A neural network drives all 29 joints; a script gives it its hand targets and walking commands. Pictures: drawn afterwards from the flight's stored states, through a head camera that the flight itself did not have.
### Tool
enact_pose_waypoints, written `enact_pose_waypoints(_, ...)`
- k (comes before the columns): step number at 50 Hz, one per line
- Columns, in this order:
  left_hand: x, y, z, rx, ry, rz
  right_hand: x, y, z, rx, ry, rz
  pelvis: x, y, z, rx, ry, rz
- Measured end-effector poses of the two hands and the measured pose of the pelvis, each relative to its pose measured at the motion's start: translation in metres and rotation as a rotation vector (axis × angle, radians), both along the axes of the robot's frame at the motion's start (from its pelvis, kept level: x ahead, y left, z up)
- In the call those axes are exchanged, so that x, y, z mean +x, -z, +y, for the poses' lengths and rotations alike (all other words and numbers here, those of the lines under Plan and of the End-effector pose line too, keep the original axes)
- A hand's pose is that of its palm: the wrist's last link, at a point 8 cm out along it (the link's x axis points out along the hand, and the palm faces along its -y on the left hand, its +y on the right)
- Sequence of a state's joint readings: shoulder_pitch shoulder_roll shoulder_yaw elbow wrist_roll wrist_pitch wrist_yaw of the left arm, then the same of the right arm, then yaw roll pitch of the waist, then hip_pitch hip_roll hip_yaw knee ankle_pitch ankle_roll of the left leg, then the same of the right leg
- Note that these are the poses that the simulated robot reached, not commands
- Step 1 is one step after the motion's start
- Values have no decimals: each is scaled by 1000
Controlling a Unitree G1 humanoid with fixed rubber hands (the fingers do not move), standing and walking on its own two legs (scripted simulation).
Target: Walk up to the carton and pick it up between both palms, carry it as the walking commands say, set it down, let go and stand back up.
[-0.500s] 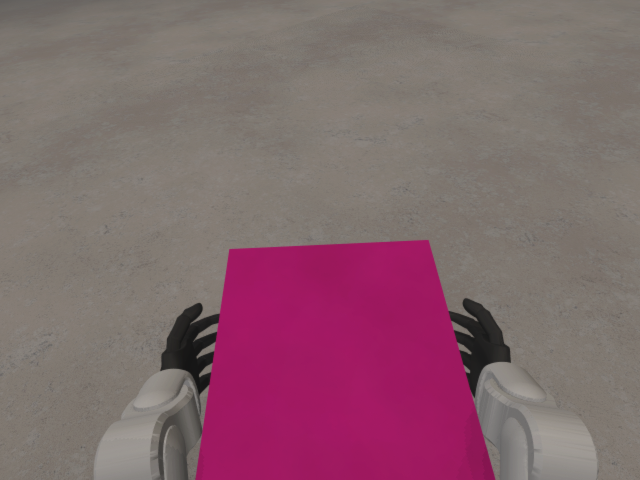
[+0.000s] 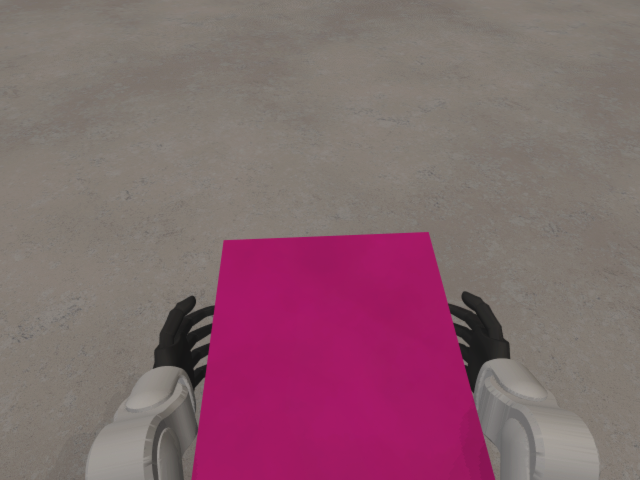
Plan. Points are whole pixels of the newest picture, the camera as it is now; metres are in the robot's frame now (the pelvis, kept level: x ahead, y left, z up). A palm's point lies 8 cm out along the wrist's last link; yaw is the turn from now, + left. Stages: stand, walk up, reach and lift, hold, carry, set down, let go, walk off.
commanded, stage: carry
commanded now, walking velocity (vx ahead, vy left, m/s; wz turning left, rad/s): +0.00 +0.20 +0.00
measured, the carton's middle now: (331, 383) +0.25 +0.00 +0.01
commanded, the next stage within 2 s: none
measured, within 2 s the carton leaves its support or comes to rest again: neither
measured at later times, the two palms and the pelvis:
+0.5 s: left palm (3, 400) +0.21 +0.33 +0.08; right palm (326, 380) +0.22 +0.01 +0.09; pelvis -0.02 +0.16 +0.00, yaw +0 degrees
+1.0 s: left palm out of the picture +0.20 +0.40 +0.10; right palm (246, 404) +0.19 +0.09 +0.11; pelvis -0.03 +0.25 +0.01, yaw -2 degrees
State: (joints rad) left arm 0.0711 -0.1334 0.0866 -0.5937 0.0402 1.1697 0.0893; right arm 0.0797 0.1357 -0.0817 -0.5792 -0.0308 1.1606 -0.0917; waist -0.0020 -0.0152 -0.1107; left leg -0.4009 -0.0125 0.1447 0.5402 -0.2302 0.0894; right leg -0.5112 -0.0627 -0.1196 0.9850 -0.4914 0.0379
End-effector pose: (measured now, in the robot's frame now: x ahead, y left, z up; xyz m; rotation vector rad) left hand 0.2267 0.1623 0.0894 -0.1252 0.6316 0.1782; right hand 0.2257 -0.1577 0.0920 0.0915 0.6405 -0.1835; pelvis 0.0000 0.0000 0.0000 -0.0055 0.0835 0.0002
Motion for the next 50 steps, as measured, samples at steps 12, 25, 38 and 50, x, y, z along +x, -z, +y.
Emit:
enact_pose_waypoints(12,-10,-12,47,49,17,16,-13,1,47,51,18,15,-6,-7,55,21,13,-18)
enact_pose_waypoints(25,-21,9,167,-11,-31,27,-10,5,167,-14,-34,27,-17,2,160,11,-7,-9)
enact_pose_waypoints(38,-23,-10,210,39,39,-15,-34,1,210,36,38,-17,-24,0,221,10,28,-17)
enact_pose_waypoints(50,-26,-15,243,15,50,-14,-39,-14,243,7,44,-13,-27,-5,254,-2,32,-38)
